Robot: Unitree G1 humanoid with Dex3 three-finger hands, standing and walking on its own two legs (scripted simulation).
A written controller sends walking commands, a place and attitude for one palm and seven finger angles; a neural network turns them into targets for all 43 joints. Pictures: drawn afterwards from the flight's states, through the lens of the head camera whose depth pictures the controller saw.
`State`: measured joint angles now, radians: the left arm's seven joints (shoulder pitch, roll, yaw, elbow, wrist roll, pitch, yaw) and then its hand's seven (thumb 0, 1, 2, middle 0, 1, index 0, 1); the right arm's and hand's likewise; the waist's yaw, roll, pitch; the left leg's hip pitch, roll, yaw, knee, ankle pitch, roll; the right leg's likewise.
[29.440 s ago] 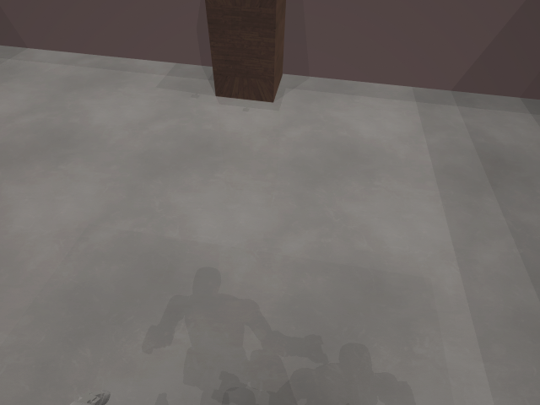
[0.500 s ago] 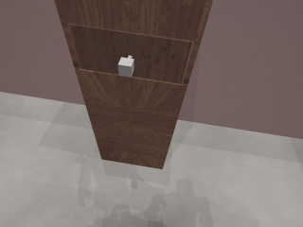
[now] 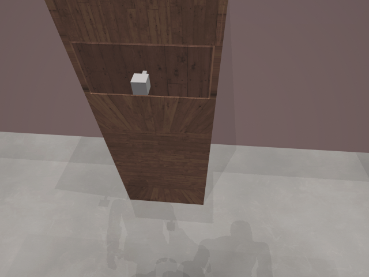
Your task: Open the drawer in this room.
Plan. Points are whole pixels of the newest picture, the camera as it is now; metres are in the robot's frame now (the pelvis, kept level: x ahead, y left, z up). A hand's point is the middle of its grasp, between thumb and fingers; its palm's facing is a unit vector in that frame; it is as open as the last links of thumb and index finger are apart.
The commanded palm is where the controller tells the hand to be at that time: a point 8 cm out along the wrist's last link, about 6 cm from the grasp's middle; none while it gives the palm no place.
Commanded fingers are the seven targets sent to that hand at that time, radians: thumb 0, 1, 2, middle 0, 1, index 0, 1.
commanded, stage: look again from close up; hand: left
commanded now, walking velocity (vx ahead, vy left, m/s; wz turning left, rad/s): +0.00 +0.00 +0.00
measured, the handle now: (142, 80) +0.60 +0.15 +0.11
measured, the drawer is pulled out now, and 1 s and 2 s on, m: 0.00 0.00 0.00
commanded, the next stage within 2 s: shuffle to correct the standing spot in 0.30 s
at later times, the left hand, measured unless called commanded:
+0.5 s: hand out of the picture -0.04 +0.18 -0.18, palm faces +0.02 -0.99 -0.16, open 7.4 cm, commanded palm none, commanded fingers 0.00 0.90 0.90 -0.20 -0.30 -0.20 -0.30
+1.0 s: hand out of the picture +0.01 +0.16 -0.18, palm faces +0.02 -0.99 -0.10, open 7.4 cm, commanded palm none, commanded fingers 0.00 0.90 0.90 -0.20 -0.30 -0.20 -0.30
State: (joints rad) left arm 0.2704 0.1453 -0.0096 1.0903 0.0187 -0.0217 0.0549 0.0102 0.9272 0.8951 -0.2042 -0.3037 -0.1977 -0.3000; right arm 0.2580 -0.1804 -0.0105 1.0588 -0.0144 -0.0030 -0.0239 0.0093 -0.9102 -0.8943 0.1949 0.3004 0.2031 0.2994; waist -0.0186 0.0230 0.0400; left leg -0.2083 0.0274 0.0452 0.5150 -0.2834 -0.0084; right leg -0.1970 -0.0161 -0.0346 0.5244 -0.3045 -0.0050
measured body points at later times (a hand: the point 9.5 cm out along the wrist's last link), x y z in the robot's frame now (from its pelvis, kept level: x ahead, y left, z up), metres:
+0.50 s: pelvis -0.03 +0.01 +0.00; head -0.03 +0.02 +0.45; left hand -0.04 +0.23 -0.16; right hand -0.03 -0.21 -0.15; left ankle +0.00 +0.12 -0.74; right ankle -0.01 -0.11 -0.73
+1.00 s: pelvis +0.06 +0.01 +0.00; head +0.07 +0.03 +0.45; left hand +0.01 +0.22 -0.17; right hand +0.06 -0.21 -0.15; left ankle +0.02 +0.11 -0.74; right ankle +0.01 -0.10 -0.67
